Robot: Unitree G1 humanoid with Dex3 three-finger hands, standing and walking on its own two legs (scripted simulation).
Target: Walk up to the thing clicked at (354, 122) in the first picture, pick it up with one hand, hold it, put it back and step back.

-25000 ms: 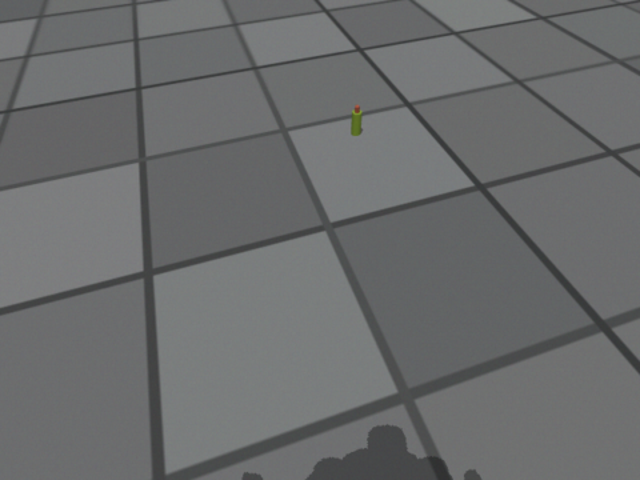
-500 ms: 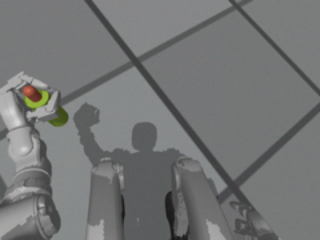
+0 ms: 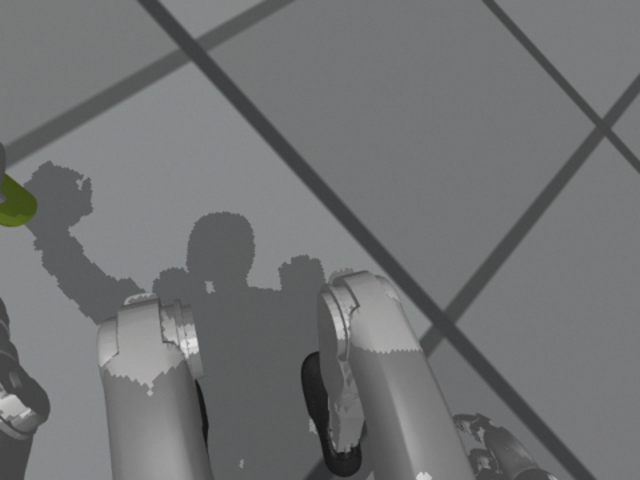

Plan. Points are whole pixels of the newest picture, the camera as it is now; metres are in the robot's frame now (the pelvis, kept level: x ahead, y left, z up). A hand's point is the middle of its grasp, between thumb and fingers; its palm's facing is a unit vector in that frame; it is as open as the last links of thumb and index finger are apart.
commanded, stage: crouch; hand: left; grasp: from the side
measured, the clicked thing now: out of the picture +0.46 +0.34 -0.10
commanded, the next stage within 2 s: lower in 0.40 s
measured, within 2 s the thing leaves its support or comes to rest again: neither
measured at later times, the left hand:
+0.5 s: hand out of the picture +0.47 +0.33 -0.13, palm faces +0.40 -0.92 -0.04, open 5.6 cm
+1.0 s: hand (20, 199) +0.47 +0.33 -0.19, palm faces +0.42 -0.91 -0.03, open 5.6 cm
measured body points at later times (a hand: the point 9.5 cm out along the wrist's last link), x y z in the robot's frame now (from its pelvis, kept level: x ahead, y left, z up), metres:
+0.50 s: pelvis +0.00 +0.00 -0.03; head +0.25 +0.11 +0.33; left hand +0.44 +0.38 -0.12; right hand +0.11 -0.27 -0.12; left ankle +0.09 +0.13 -0.31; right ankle +0.10 -0.11 -0.31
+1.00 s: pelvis +0.00 +0.01 -0.05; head +0.26 +0.14 +0.29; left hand +0.45 +0.38 -0.19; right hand +0.11 -0.26 -0.11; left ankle +0.09 +0.13 -0.31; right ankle +0.10 -0.11 -0.31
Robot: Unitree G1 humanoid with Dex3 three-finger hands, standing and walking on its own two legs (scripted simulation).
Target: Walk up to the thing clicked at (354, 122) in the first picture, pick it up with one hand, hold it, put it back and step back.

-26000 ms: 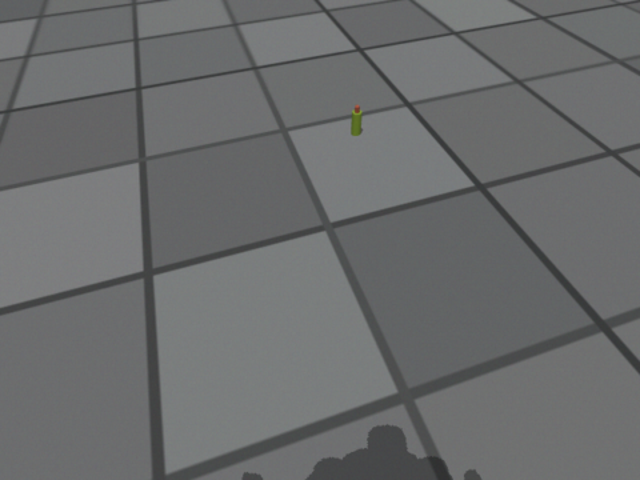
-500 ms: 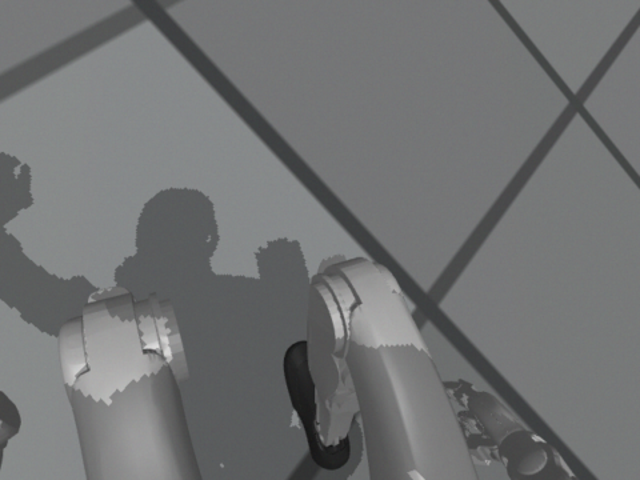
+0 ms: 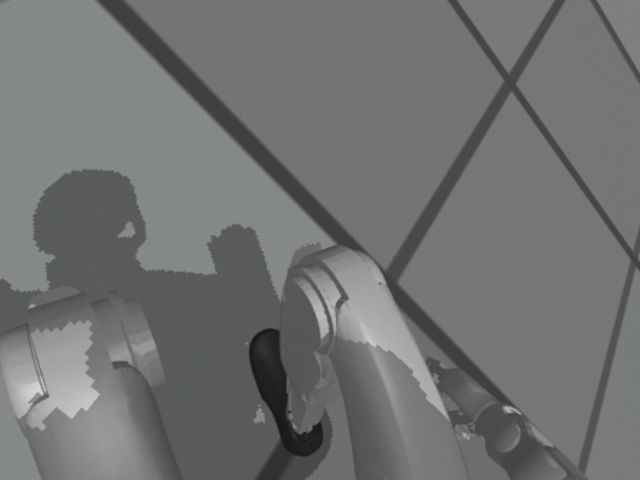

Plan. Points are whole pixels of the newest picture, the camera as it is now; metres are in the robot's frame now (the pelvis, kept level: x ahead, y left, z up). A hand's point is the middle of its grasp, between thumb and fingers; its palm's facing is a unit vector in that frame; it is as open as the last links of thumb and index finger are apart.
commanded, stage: lower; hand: left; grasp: from the side
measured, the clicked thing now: out of the picture +0.43 +0.38 -0.18
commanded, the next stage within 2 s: loosen in 0.64 s
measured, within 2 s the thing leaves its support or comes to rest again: rests again in 1.20 s
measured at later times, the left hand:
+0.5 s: hand out of the picture +0.44 +0.37 -0.17, palm faces +0.53 -0.85 -0.03, open 5.6 cm
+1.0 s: hand out of the picture +0.44 +0.37 -0.17, palm faces +0.53 -0.85 -0.01, open 5.9 cm
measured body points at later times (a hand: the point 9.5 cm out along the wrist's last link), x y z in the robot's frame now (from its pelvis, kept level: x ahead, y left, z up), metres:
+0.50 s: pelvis -0.01 +0.00 -0.01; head +0.24 +0.18 +0.32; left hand +0.41 +0.41 -0.17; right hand +0.15 -0.25 -0.05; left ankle +0.08 +0.13 -0.26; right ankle +0.11 -0.11 -0.26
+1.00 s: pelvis -0.01 +0.01 -0.01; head +0.24 +0.19 +0.32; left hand +0.41 +0.41 -0.17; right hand +0.16 -0.24 -0.05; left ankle +0.08 +0.13 -0.26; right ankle +0.11 -0.11 -0.26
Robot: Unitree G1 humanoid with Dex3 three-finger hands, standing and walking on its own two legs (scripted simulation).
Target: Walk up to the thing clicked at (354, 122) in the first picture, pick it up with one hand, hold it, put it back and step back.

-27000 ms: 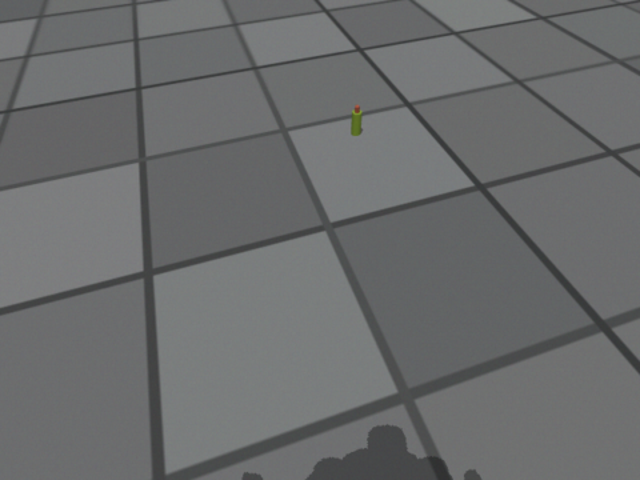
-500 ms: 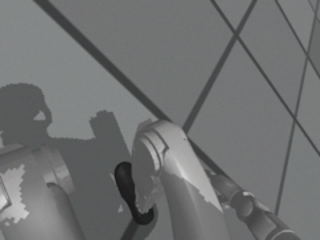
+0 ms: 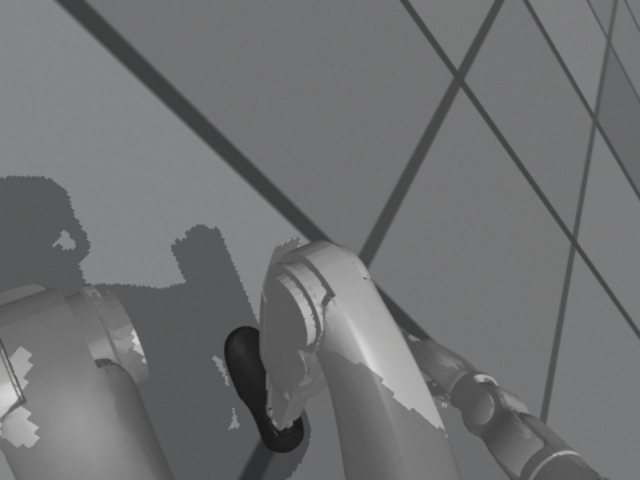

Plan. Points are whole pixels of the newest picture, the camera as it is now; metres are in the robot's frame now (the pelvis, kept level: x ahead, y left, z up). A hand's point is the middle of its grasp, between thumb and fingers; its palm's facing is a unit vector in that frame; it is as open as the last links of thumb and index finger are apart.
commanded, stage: open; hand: left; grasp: from the side
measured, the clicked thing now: out of the picture +0.42 +0.39 -0.20
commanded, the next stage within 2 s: withdraw in 0.60 s
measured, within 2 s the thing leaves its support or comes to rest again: rests again in 0.20 s
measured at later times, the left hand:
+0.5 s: hand out of the picture +0.43 +0.38 -0.16, palm faces +0.57 -0.82 -0.01, open 12.5 cm
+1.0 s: hand out of the picture +0.43 +0.43 -0.12, palm faces +0.62 -0.78 -0.02, open 16.8 cm
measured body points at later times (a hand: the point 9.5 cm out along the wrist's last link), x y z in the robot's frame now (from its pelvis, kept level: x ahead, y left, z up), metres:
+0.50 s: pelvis +0.00 +0.00 +0.00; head +0.24 +0.19 +0.33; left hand +0.40 +0.42 -0.16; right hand +0.17 -0.24 -0.04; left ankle +0.08 +0.13 -0.25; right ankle +0.12 -0.11 -0.25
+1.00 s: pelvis +0.00 +0.00 +0.00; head +0.24 +0.19 +0.33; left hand +0.39 +0.46 -0.12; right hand +0.17 -0.24 -0.04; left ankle +0.08 +0.13 -0.25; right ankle +0.12 -0.11 -0.25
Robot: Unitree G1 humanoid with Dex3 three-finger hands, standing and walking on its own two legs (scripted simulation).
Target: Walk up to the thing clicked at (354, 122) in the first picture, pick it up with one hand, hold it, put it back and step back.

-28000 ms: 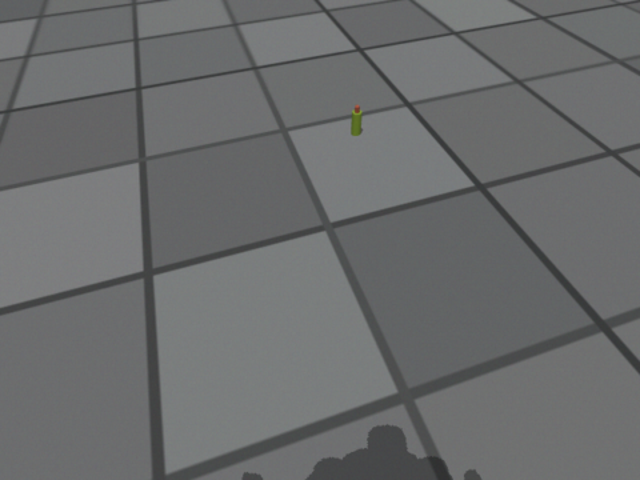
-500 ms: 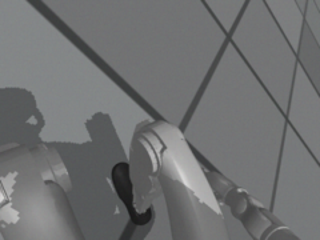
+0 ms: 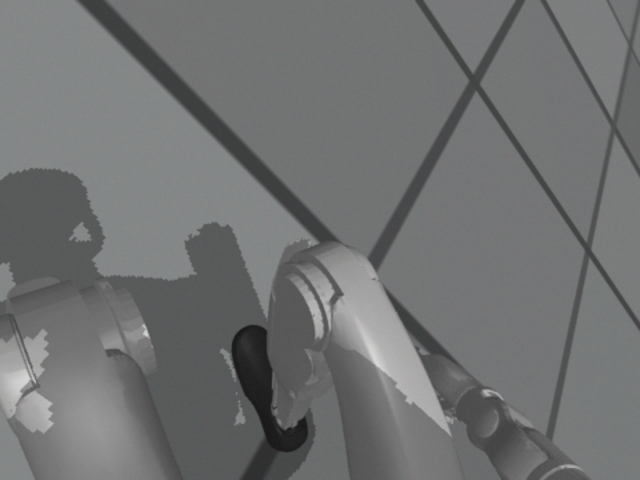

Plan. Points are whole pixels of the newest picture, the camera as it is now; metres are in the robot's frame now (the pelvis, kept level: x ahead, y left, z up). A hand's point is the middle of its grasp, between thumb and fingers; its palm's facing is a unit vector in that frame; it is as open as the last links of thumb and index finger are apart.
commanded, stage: withdraw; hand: left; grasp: from the side
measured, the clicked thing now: out of the picture +0.41 +0.38 -0.21
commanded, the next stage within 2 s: rise in 0.06 s
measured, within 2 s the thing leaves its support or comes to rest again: neither
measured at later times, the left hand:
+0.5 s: hand out of the picture +0.31 +0.50 -0.01, palm faces +0.57 -0.72 -0.40, open 17.2 cm
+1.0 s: hand out of the picture +0.21 +0.36 +0.17, palm faces +0.47 -0.74 -0.48, open 17.1 cm
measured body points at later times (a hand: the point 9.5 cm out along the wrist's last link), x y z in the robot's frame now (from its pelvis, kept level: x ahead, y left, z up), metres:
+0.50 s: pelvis +0.00 -0.01 +0.06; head +0.19 +0.14 +0.44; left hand +0.27 +0.53 +0.02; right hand +0.21 -0.24 -0.03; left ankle +0.08 +0.13 -0.26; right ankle +0.12 -0.11 -0.26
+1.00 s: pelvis +0.04 -0.01 +0.27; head +0.18 +0.07 +0.69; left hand +0.18 +0.40 +0.20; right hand +0.29 -0.20 +0.16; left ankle +0.07 +0.13 -0.26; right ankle +0.12 -0.11 -0.26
